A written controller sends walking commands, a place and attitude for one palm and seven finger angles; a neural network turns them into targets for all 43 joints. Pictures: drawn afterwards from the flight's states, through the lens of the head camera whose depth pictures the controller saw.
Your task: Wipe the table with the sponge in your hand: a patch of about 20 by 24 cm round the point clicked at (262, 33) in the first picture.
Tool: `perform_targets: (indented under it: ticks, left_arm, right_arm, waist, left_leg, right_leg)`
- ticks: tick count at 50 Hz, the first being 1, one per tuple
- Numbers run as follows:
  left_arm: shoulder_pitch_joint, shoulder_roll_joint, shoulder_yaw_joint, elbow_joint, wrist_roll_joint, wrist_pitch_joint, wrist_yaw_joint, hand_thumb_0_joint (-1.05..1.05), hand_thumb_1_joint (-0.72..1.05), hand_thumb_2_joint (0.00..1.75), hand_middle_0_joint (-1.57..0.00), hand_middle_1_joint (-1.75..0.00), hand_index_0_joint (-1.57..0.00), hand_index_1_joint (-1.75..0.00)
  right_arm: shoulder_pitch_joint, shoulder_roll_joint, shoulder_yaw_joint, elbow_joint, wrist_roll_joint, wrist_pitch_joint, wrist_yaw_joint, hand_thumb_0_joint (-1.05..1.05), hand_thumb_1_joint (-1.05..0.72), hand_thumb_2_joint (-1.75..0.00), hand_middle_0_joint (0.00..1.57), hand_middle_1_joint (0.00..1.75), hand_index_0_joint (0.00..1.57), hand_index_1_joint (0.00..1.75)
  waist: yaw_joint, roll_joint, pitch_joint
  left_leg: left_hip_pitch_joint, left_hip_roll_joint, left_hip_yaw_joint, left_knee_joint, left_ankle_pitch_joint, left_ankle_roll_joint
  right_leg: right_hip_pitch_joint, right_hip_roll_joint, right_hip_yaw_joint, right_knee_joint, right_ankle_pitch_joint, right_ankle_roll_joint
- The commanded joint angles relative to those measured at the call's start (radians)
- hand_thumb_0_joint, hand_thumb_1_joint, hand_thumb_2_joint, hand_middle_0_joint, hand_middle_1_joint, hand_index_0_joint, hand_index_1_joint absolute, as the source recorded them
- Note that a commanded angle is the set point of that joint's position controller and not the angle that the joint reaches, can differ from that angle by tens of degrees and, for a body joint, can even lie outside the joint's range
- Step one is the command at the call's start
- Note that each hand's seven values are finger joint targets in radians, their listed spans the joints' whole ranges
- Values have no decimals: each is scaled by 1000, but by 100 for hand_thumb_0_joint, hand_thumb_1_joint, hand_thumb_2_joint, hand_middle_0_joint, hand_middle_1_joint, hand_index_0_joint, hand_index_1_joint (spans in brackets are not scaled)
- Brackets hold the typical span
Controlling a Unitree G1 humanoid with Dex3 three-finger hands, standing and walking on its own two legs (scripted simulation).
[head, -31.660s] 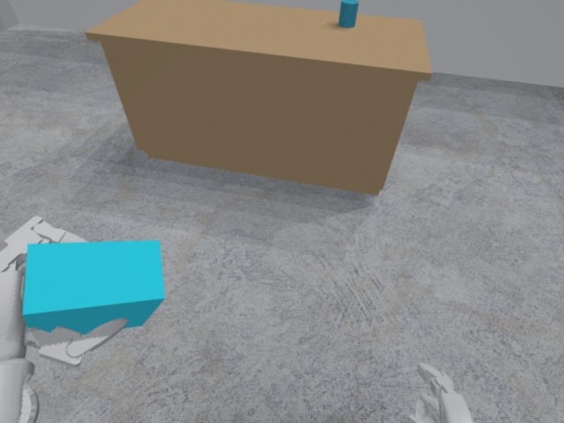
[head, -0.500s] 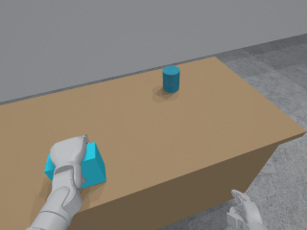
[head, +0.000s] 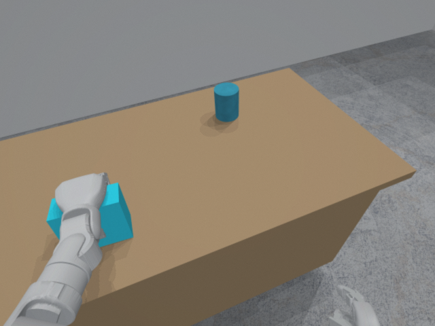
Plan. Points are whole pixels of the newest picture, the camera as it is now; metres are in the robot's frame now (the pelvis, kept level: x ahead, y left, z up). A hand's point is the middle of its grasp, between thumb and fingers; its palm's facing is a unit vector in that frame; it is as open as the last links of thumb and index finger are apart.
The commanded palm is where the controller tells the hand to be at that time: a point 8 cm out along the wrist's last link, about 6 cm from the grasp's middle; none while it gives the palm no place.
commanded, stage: wipe forward along the first lane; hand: left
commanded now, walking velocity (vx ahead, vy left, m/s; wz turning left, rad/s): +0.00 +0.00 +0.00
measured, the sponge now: (97, 224) +0.31 +0.30 -0.01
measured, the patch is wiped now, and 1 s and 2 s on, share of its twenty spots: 0.20 0.30 0.35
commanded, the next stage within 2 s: slide across to the middle lane in 1.20 s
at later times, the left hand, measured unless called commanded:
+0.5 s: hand (88, 191) +0.37 +0.33 +0.03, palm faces -0.13 +0.00 -0.99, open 10.3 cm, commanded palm +0.35 +0.32 +0.06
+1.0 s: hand (86, 173) +0.42 +0.35 +0.03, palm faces -0.13 +0.00 -0.99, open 10.3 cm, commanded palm +0.41 +0.34 +0.06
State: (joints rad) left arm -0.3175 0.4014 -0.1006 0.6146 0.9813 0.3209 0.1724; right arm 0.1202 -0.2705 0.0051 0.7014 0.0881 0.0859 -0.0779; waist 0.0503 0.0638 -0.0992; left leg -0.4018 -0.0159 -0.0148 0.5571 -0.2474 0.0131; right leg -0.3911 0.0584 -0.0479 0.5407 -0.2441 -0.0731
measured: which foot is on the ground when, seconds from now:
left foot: down 0.00-1.00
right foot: down 0.00-1.00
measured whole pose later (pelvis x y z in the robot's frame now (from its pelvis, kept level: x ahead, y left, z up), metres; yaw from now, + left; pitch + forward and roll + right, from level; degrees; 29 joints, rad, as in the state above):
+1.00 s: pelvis +0.00 +0.03 -0.01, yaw +0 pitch +14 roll -2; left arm -0.75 0.54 -0.02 1.10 1.04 0.19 0.24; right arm 0.24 -0.26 0.00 0.73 0.08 0.08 -0.05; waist -0.04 0.04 -0.14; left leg -0.65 -0.02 -0.01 0.68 -0.28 0.05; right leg -0.61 0.05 -0.05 0.61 -0.25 -0.03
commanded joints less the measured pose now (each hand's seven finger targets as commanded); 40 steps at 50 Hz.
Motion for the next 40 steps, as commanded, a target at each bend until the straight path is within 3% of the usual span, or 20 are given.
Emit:
perform_targets:
  ticks: [1, 2, 3, 6, 7, 8, 9, 10, 12, 13, 15, 16, 17, 21, 22, 26, 28, 31, 32, 40]
  left_arm:
    - [-219, 242, 102, 4, 24, -21, 35, 0, 10, 130, -120, -160, -120, -160]
    - [-241, 292, 142, 3, 23, -29, 41, 0, 10, 130, -120, -160, -120, -160]
    - [-262, 253, 101, 15, 28, -36, 42, 0, 10, 130, -120, -160, -120, -160]
    - [-272, 270, 106, 61, 42, -48, 50, 0, 10, 130, -120, -160, -120, -160]
    - [-278, 315, 146, 59, 40, -51, 54, 0, 10, 130, -120, -160, -120, -160]
    - [-312, 298, 118, 78, 42, -55, 55, 0, 10, 130, -120, -160, -120, -160]
    - [-320, 276, 100, 80, 37, -59, 54, 0, 10, 130, -120, -160, -120, -160]
    - [-312, 311, 132, 106, 35, -61, 58, 0, 10, 130, -120, -160, -120, -160]
    - [-357, 341, 149, 122, 32, -71, 59, 0, 10, 130, -120, -160, -120, -160]
    - [-361, 325, 128, 133, 32, -77, 60, 0, 10, 130, -120, -160, -120, -160]
    - [-392, 346, 137, 178, 40, -85, 65, 0, 10, 130, -120, -160, -120, -160]
    - [-414, 329, 118, 184, 38, -90, 64, 0, 10, 130, -120, -160, -120, -160]
    - [-444, 372, 153, 185, 35, -101, 67, 0, 10, 130, -120, -160, -120, -160]
    - [-478, 368, 134, 244, 51, -116, 75, 0, 10, 130, -120, -160, -120, -160]
    - [-477, 397, 170, 245, 43, -123, 78, 0, 10, 130, -120, -160, -120, -160]
    - [-502, 359, 125, 288, 58, -123, 87, 0, 10, 130, -120, -160, -120, -160]
    - [-526, 377, 138, 301, 60, -127, 91, 0, 10, 130, -120, -160, -120, -160]
    - [-567, 334, 95, 313, 68, -122, 94, 0, 10, 130, -120, -160, -120, -160]
    - [-572, 367, 136, 320, 62, -126, 98, 0, 10, 130, -120, -160, -120, -160]
    - [-648, 345, 92, 369, 83, -116, 102, 0, 10, 130, -120, -160, -120, -160]
  right_arm:
    - [-85, -134, -41, -135, -4, -42, -11, 0, -90, -90, 20, 30, 20, 30]
    - [-80, -142, -42, -129, -4, -41, -11, 0, -90, -90, 20, 30, 20, 30]
    - [-69, -136, -44, -133, -4, -42, -13, 0, -90, -90, 20, 30, 20, 30]
    - [-51, -140, -49, -125, 0, -43, -9, 0, -90, -90, 20, 30, 20, 30]
    - [-45, -146, -53, -120, -1, -42, -9, 0, -90, -90, 20, 30, 20, 30]
    - [-36, -143, -51, -119, 0, -40, -10, 0, -90, -90, 20, 30, 20, 30]
    - [-31, -140, -51, -121, 3, -43, -9, 0, -90, -90, 20, 30, 20, 30]
    - [-24, -144, -54, -116, 2, -42, -9, 0, -90, -90, 20, 30, 20, 30]
    - [-17, -150, -54, -110, 4, -41, -10, 0, -90, -90, 20, 30, 20, 30]
    - [-7, -146, -53, -113, 3, -43, -10, 0, -90, -90, 20, 30, 20, 30]
    - [0, -148, -52, -106, 4, -43, -9, 0, -90, -90, 20, 30, 20, 30]
    - [6, -146, -51, -108, 5, -45, -10, 0, -90, -90, 20, 30, 20, 30]
    - [11, -150, -53, -102, 6, -48, -10, 0, -90, -90, 20, 30, 20, 30]
    - [37, -149, -53, -97, 3, -48, -7, 0, -90, -90, 20, 30, 20, 30]
    - [40, -150, -55, -95, 3, -49, -6, 0, -90, -90, 20, 30, 20, 30]
    - [59, -149, -53, -93, 1, -45, 1, 0, -90, -90, 20, 30, 20, 30]
    - [78, -153, -57, -85, -2, -45, 4, 0, -90, -90, 20, 30, 20, 30]
    - [80, -150, -55, -82, 1, -43, 6, 0, -90, -90, 20, 30, 20, 30]
    - [86, -152, -58, -77, 0, -44, 6, 0, -90, -90, 20, 30, 20, 30]
    - [121, -154, -57, -68, -6, -38, 12, 0, -90, -90, 20, 30, 20, 30]
  waist:
    - [-29, -171, -136]
    - [-24, -148, -137]
    - [-38, -144, -133]
    - [-35, -123, -151]
    - [-27, -104, -168]
    - [-44, -113, -164]
    - [-45, -107, -172]
    - [-42, -132, -176]
    - [-49, -124, -177]
    - [-50, -105, -180]
    - [-57, -116, -167]
    - [-66, -124, -168]
    - [-64, -116, -180]
    - [-75, -108, -194]
    - [-63, -105, -220]
    - [-80, -94, -213]
    - [-85, -104, -232]
    - [-102, -99, -220]
    - [-92, -103, -235]
    - [-113, -71, -244]
  left_leg:
    - [-51, -34, -25, -32, 25, 42]
    - [-63, -34, -29, -34, 12, 40]
    - [-67, -32, -19, -28, 5, 44]
    - [-82, -29, -16, -19, -6, 42]
    - [-81, -31, -20, -17, -5, 42]
    - [-93, -29, -16, -11, -13, 46]
    - [-95, -26, -13, -11, -17, 45]
    - [-101, -24, -15, -7, -18, 46]
    - [-118, -23, -17, -8, -31, 45]
    - [-122, -23, -11, -5, -35, 47]
    - [-133, -19, -15, -4, -53, 48]
    - [-136, -17, -13, -2, -59, 48]
    - [-142, -15, -15, 0, -63, 49]
    - [-152, -10, -13, 9, -62, 49]
    - [-153, -9, -14, 11, -47, 49]
    - [-152, -7, -15, 16, -38, 49]
    - [-149, -5, -16, 23, -25, 52]
    - [-132, 0, -21, 19, -28, 50]
    - [-128, 2, -25, 17, -15, 51]
    - [-97, 10, -34, 26, 12, 47]
  right_leg:
    - [115, -53, 160, -105, 135, 25]
    - [111, -50, 170, -106, 109, 20]
    - [99, -55, 153, -104, 95, 27]
    - [81, -58, 159, -100, 72, 25]
    - [87, -53, 167, -99, 70, 21]
    - [79, -56, 154, -97, 57, 27]
    - [79, -60, 154, -98, 56, 28]
    - [83, -59, 161, -100, 52, 29]
    - [76, -57, 164, -98, 36, 29]
    - [77, -60, 150, -97, 25, 33]
    - [48, -59, 154, -103, -19, 33]
    - [45, -61, 153, -104, -21, 35]
    - [45, -58, 159, -103, -30, 33]
    - [28, -60, 148, -94, -26, 34]
    - [47, -57, 150, -87, -3, 31]
    - [10, -54, 128, -78, 13, 34]
    - [13, -51, 117, -70, 33, 34]
    - [-33, -48, 104, -69, 15, 34]
    - [-29, -44, 101, -65, 28, 31]
    - [-86, -36, 71, -48, 32, 28]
